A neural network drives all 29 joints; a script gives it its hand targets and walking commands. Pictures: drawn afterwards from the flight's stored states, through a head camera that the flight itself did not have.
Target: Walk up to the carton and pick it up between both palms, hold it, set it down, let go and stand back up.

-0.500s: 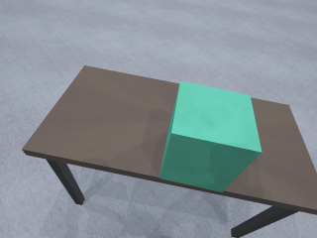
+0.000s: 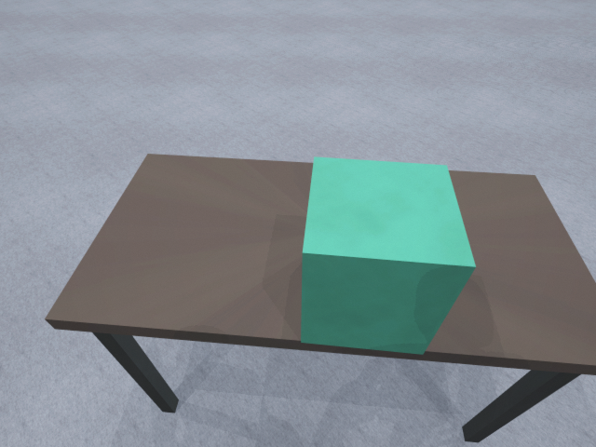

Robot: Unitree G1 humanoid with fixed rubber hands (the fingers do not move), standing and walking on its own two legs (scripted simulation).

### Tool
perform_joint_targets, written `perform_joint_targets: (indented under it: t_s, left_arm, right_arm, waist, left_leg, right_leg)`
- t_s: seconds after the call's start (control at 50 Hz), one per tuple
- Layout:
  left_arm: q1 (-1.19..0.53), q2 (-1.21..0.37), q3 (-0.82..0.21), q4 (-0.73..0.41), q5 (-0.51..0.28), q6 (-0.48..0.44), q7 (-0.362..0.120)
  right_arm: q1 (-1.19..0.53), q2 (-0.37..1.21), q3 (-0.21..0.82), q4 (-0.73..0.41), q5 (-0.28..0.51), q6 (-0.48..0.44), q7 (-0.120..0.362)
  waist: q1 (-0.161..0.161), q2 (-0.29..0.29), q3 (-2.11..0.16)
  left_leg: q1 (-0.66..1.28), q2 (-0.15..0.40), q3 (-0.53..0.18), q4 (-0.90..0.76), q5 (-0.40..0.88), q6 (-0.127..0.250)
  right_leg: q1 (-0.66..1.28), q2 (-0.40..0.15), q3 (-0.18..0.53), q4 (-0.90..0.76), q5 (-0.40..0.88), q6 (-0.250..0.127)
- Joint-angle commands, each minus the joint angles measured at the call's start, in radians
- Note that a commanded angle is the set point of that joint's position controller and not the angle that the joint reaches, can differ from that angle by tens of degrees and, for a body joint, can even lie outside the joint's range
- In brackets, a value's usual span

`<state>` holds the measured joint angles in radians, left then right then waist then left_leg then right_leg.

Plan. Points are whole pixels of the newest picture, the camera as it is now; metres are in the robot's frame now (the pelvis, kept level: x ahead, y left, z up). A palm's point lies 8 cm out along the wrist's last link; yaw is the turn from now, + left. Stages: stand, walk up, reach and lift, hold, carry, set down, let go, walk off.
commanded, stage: walk up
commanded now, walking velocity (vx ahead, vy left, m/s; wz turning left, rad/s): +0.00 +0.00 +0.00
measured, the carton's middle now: (370, 258) +0.43 -0.11 +0.00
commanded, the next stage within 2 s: stand in 1.08 s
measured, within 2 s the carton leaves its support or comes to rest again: neither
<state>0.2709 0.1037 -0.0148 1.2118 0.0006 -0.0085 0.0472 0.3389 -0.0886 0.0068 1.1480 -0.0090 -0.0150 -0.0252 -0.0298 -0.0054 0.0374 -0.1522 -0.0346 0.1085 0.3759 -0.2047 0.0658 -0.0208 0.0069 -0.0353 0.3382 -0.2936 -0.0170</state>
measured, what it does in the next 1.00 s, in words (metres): steps on the spot: right foot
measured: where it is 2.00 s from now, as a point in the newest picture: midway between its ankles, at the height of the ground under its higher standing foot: outside the picture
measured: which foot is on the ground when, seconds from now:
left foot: down 0.00-1.00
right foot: down 0.00-0.10, up 0.12-0.36, down 0.38-1.00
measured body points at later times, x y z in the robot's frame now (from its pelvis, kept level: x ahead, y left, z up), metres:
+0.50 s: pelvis -0.01 -0.07 +0.00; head -0.01 -0.09 +0.45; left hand +0.01 +0.14 -0.16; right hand -0.04 -0.29 -0.17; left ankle +0.00 +0.06 -0.74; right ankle -0.02 -0.18 -0.74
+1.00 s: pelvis +0.01 -0.09 +0.00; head +0.03 -0.09 +0.45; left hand -0.01 +0.11 -0.17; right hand -0.02 -0.29 -0.17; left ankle -0.01 +0.06 -0.74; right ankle -0.01 -0.18 -0.74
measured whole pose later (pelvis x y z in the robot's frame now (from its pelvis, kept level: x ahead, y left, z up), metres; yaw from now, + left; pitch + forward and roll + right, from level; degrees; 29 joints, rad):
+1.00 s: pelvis +0.01 -0.09 +0.00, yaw -1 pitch -2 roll +0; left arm 0.30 0.09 0.01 1.17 0.01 -0.02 0.03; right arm 0.29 -0.10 -0.01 1.19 -0.01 -0.01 -0.04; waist 0.00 0.01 0.05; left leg -0.12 0.08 0.03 0.40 -0.25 -0.06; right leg -0.11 0.02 -0.07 0.38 -0.25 -0.03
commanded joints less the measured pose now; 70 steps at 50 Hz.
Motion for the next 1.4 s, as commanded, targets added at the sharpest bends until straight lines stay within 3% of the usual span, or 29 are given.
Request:
perform_joint_targets:
  t_s: [0.0, 0.06, 0.08, 0.1, 0.12, 0.14, 0.16, 0.18, 0.2, 0.22, 0.24, 0.28, 0.3, 0.32, 0.34, 0.36, 0.38, 0.4, 0.42, 0.46, 0.5, 0.52, 0.54, 0.62, 0.9, 1.32, 1.34, 1.38]
  left_arm:
    - [0.130, 0.064, 0.002, 0.001, -0.001, -0.009, -0.001]
    - [0.133, 0.063, 0.003, 0.005, 0.001, -0.016, 0.001]
    - [0.082, 0.249, 0.067, -0.023, -0.006, 0.019, -0.002]
    - [0.037, 0.219, 0.066, -0.059, 0.003, 0.038, -0.007]
    - [0.020, 0.185, 0.071, -0.081, 0.017, 0.056, -0.013]
    - [-0.014, 0.146, 0.072, -0.117, 0.030, 0.066, -0.018]
    - [-0.039, 0.108, 0.065, -0.137, 0.035, 0.063, -0.027]
    - [-0.041, 0.092, 0.072, -0.141, 0.037, 0.059, -0.034]
    - [-0.019, 0.096, 0.077, -0.139, 0.041, 0.058, -0.036]
    - [0.046, -0.023, 0.029, -0.133, 0.016, 0.040, -0.047]
    - [0.090, -0.008, 0.035, -0.111, 0.012, 0.034, -0.045]
    - [0.096, 0.045, 0.044, -0.084, 0.012, 0.032, -0.012]
    - [0.117, 0.059, 0.045, -0.071, 0.011, 0.033, 0.001]
    - [0.139, 0.064, 0.042, -0.064, 0.011, 0.030, 0.008]
    - [0.151, 0.085, 0.042, -0.072, 0.021, 0.020, 0.008]
    - [0.178, 0.139, 0.044, -0.090, 0.037, 0.004, 0.006]
    - [0.106, 0.175, 0.036, -0.110, 0.022, 0.006, 0.005]
    - [0.006, 0.141, 0.032, -0.131, 0.021, 0.008, -0.001]
    - [-0.047, 0.130, 0.028, -0.145, 0.015, 0.005, -0.005]
    - [-0.040, 0.131, 0.031, -0.137, 0.014, 0.000, -0.001]
    - [0.000, 0.116, 0.035, -0.120, 0.006, -0.009, -0.010]
    - [0.018, 0.109, 0.037, -0.113, 0.004, -0.012, -0.012]
    - [0.050, 0.081, 0.033, -0.103, 0.002, -0.015, -0.012]
    - [0.078, 0.106, 0.044, -0.084, 0.004, -0.021, -0.010]
    - [0.115, 0.078, 0.043, -0.061, 0.009, -0.025, -0.007]
    - [0.115, 0.071, 0.049, -0.055, 0.008, -0.021, -0.001]
    - [0.128, 0.070, 0.037, -0.048, 0.011, -0.020, -0.001]
    - [0.133, 0.054, 0.031, -0.045, 0.009, -0.016, -0.001]
  right_arm:
    - [0.070, -0.075, -0.012, 0.000, -0.001, -0.007, -0.007]
    - [0.082, -0.082, -0.018, 0.007, 0.004, -0.008, -0.009]
    - [0.100, -0.245, -0.079, -0.051, -0.011, -0.006, -0.040]
    - [0.179, -0.315, -0.100, -0.034, -0.011, 0.004, -0.058]
    - [0.205, -0.302, -0.100, -0.031, -0.012, 0.013, -0.070]
    - [0.187, -0.272, -0.095, -0.033, -0.014, 0.016, -0.071]
    - [0.144, -0.232, -0.093, -0.041, -0.015, 0.012, -0.069]
    - [0.117, -0.190, -0.077, -0.046, -0.028, 0.008, -0.060]
    - [0.075, -0.178, -0.079, -0.061, -0.026, 0.009, -0.057]
    - [-0.037, -0.068, -0.043, -0.049, -0.006, 0.006, -0.047]
    - [-0.093, -0.086, -0.044, -0.062, -0.011, 0.004, -0.045]
    - [-0.037, -0.130, -0.049, -0.048, -0.021, 0.003, -0.036]
    - [-0.019, -0.143, -0.051, -0.045, -0.022, 0.005, -0.028]
    - [0.019, -0.160, -0.056, -0.029, -0.017, 0.008, -0.019]
    - [0.048, -0.148, -0.053, -0.018, -0.016, 0.009, -0.010]
    - [0.083, -0.098, -0.042, -0.023, -0.014, 0.015, -0.004]
    - [0.087, -0.026, -0.025, -0.030, 0.004, 0.033, -0.011]
    - [0.076, -0.058, -0.028, -0.019, 0.004, 0.045, -0.012]
    - [0.075, -0.072, -0.030, -0.015, -0.002, 0.048, -0.008]
    - [0.090, -0.088, -0.030, -0.004, -0.010, 0.038, 0.001]
    - [0.106, -0.088, -0.022, 0.003, -0.011, 0.020, 0.000]
    - [0.104, -0.106, -0.023, 0.003, -0.008, 0.011, -0.004]
    - [0.079, -0.126, -0.026, 0.003, 0.000, 0.006, -0.006]
    - [0.060, -0.103, -0.021, 0.010, -0.001, -0.004, -0.010]
    - [0.059, -0.087, -0.023, 0.038, 0.002, 0.000, -0.020]
    - [0.050, -0.078, -0.028, 0.045, 0.000, 0.001, -0.025]
    - [0.068, -0.065, -0.018, 0.053, 0.000, -0.002, -0.025]
    - [0.076, -0.063, -0.016, 0.058, 0.003, 0.000, -0.024]
  waist:
    - [0.016, 0.029, 0.105]
    - [0.009, 0.008, 0.073]
    - [-0.073, -0.153, 0.081]
    - [-0.098, 0.015, 0.041]
    - [-0.086, 0.042, 0.023]
    - [-0.073, 0.041, 0.028]
    - [-0.057, 0.050, 0.049]
    - [-0.038, 0.098, 0.024]
    - [-0.020, 0.119, 0.022]
    - [0.076, 0.289, -0.020]
    - [0.078, 0.308, -0.014]
    - [0.042, 0.227, -0.017]
    - [0.041, 0.175, -0.028]
    - [0.044, 0.136, -0.021]
    - [0.042, 0.091, -0.011]
    - [0.030, -0.064, -0.028]
    - [0.023, -0.246, 0.017]
    - [0.003, -0.245, 0.117]
    - [-0.018, -0.195, 0.167]
    - [-0.027, -0.164, 0.159]
    - [-0.013, -0.118, 0.090]
    - [-0.001, -0.105, 0.067]
    - [0.019, -0.050, 0.066]
    - [0.024, 0.003, 0.040]
    - [0.024, 0.019, 0.052]
    - [0.030, 0.012, 0.056]
    - [0.028, -0.010, 0.046]
    - [0.023, 0.026, 0.067]
  left_leg:
    - [0.003, 0.135, -0.169, -0.077, 0.130, -0.001]
    - [0.015, 0.142, -0.167, -0.062, 0.168, 0.006]
    - [0.195, 0.324, -0.288, 0.012, 0.215, 0.036]
    - [0.264, 0.492, -0.473, -0.055, 0.276, 0.110]
    - [0.157, 0.589, -0.520, -0.083, 0.250, 0.166]
    - [0.018, 0.574, -0.491, -0.108, 0.171, 0.183]
    - [-0.064, 0.513, -0.422, -0.130, 0.111, 0.172]
    - [-0.098, 0.442, -0.404, -0.144, 0.058, 0.145]
    - [-0.147, 0.402, -0.338, -0.151, -0.001, 0.122]
    - [-0.234, 0.188, -0.112, -0.166, -0.033, 0.073]
    - [-0.181, 0.138, -0.065, -0.129, 0.010, 0.058]
    - [-0.031, 0.163, -0.042, -0.035, 0.124, 0.095]
    - [-0.041, 0.189, -0.067, 0.000, 0.182, 0.094]
    - [-0.102, 0.200, -0.089, 0.020, 0.157, 0.070]
    - [-0.184, 0.184, -0.092, 0.045, 0.047, 0.024]
    - [-0.269, 0.126, -0.054, 0.142, -0.146, -0.032]
    - [-0.157, 0.094, -0.057, 0.135, -0.243, -0.059]
    - [-0.073, 0.103, -0.073, 0.175, -0.181, -0.065]
    - [-0.067, 0.092, -0.069, 0.149, -0.103, -0.067]
    - [-0.056, 0.094, -0.070, 0.089, 0.002, -0.069]
    - [-0.026, 0.118, -0.088, 0.010, 0.063, -0.072]
    - [-0.009, 0.133, -0.100, -0.010, 0.070, -0.074]
    - [-0.030, 0.136, -0.112, -0.016, 0.073, -0.079]
    - [-0.041, 0.145, -0.114, -0.045, 0.093, -0.086]
    - [-0.011, 0.154, -0.107, -0.028, 0.133, -0.084]
    - [-0.002, 0.157, -0.106, -0.030, 0.167, -0.083]
    - [-0.008, 0.159, -0.108, -0.030, 0.164, -0.076]
    - [-0.016, 0.153, -0.112, -0.037, 0.127, -0.078]
  right_leg:
    - [-0.128, -0.122, 0.091, -0.072, 0.152, -0.026]
    - [-0.103, -0.124, 0.082, -0.064, 0.186, -0.026]
    - [-0.365, -0.068, 0.009, 0.175, 0.094, 0.013]
    - [-0.514, -0.022, -0.031, 0.401, -0.184, 0.046]
    - [-0.500, -0.042, -0.002, 0.617, -0.291, 0.053]
    - [-0.461, -0.058, 0.038, 0.732, -0.255, 0.053]
    - [-0.437, -0.067, 0.063, 0.778, -0.214, 0.054]
    - [-0.427, -0.057, 0.084, 0.768, -0.159, 0.052]
    - [-0.404, -0.053, 0.088, 0.775, -0.118, 0.047]
    - [-0.212, -0.055, 0.074, 0.550, -0.103, 0.017]
    - [-0.216, -0.014, -0.003, 0.437, -0.107, 0.022]
    - [-0.267, 0.029, -0.087, 0.238, -0.091, 0.040]
    - [-0.201, 0.031, -0.102, 0.124, 0.019, 0.045]
    - [-0.107, 0.015, -0.087, 0.032, 0.146, 0.044]
    - [-0.029, -0.044, -0.013, -0.019, 0.186, 0.046]
    - [0.015, -0.232, 0.205, -0.085, 0.197, 0.033]
    - [-0.240, -0.320, 0.280, -0.156, 0.005, -0.051]
    - [-0.392, -0.288, 0.283, -0.221, -0.232, -0.069]
    - [-0.412, -0.242, 0.242, -0.237, -0.267, -0.045]
    - [-0.349, -0.188, 0.175, -0.209, -0.177, -0.025]
    - [-0.240, -0.166, 0.150, -0.156, -0.058, -0.023]
    - [-0.207, -0.153, 0.143, -0.136, -0.013, -0.022]
    - [-0.178, -0.130, 0.129, -0.130, 0.043, -0.018]
    - [-0.099, -0.112, 0.090, -0.069, 0.193, -0.024]
    - [-0.106, -0.103, 0.063, -0.029, 0.298, -0.025]
    - [-0.088, -0.102, 0.052, -0.015, 0.320, -0.023]
    - [-0.084, -0.106, 0.052, -0.006, 0.333, -0.022]
    - [-0.100, -0.109, 0.056, -0.018, 0.282, -0.022]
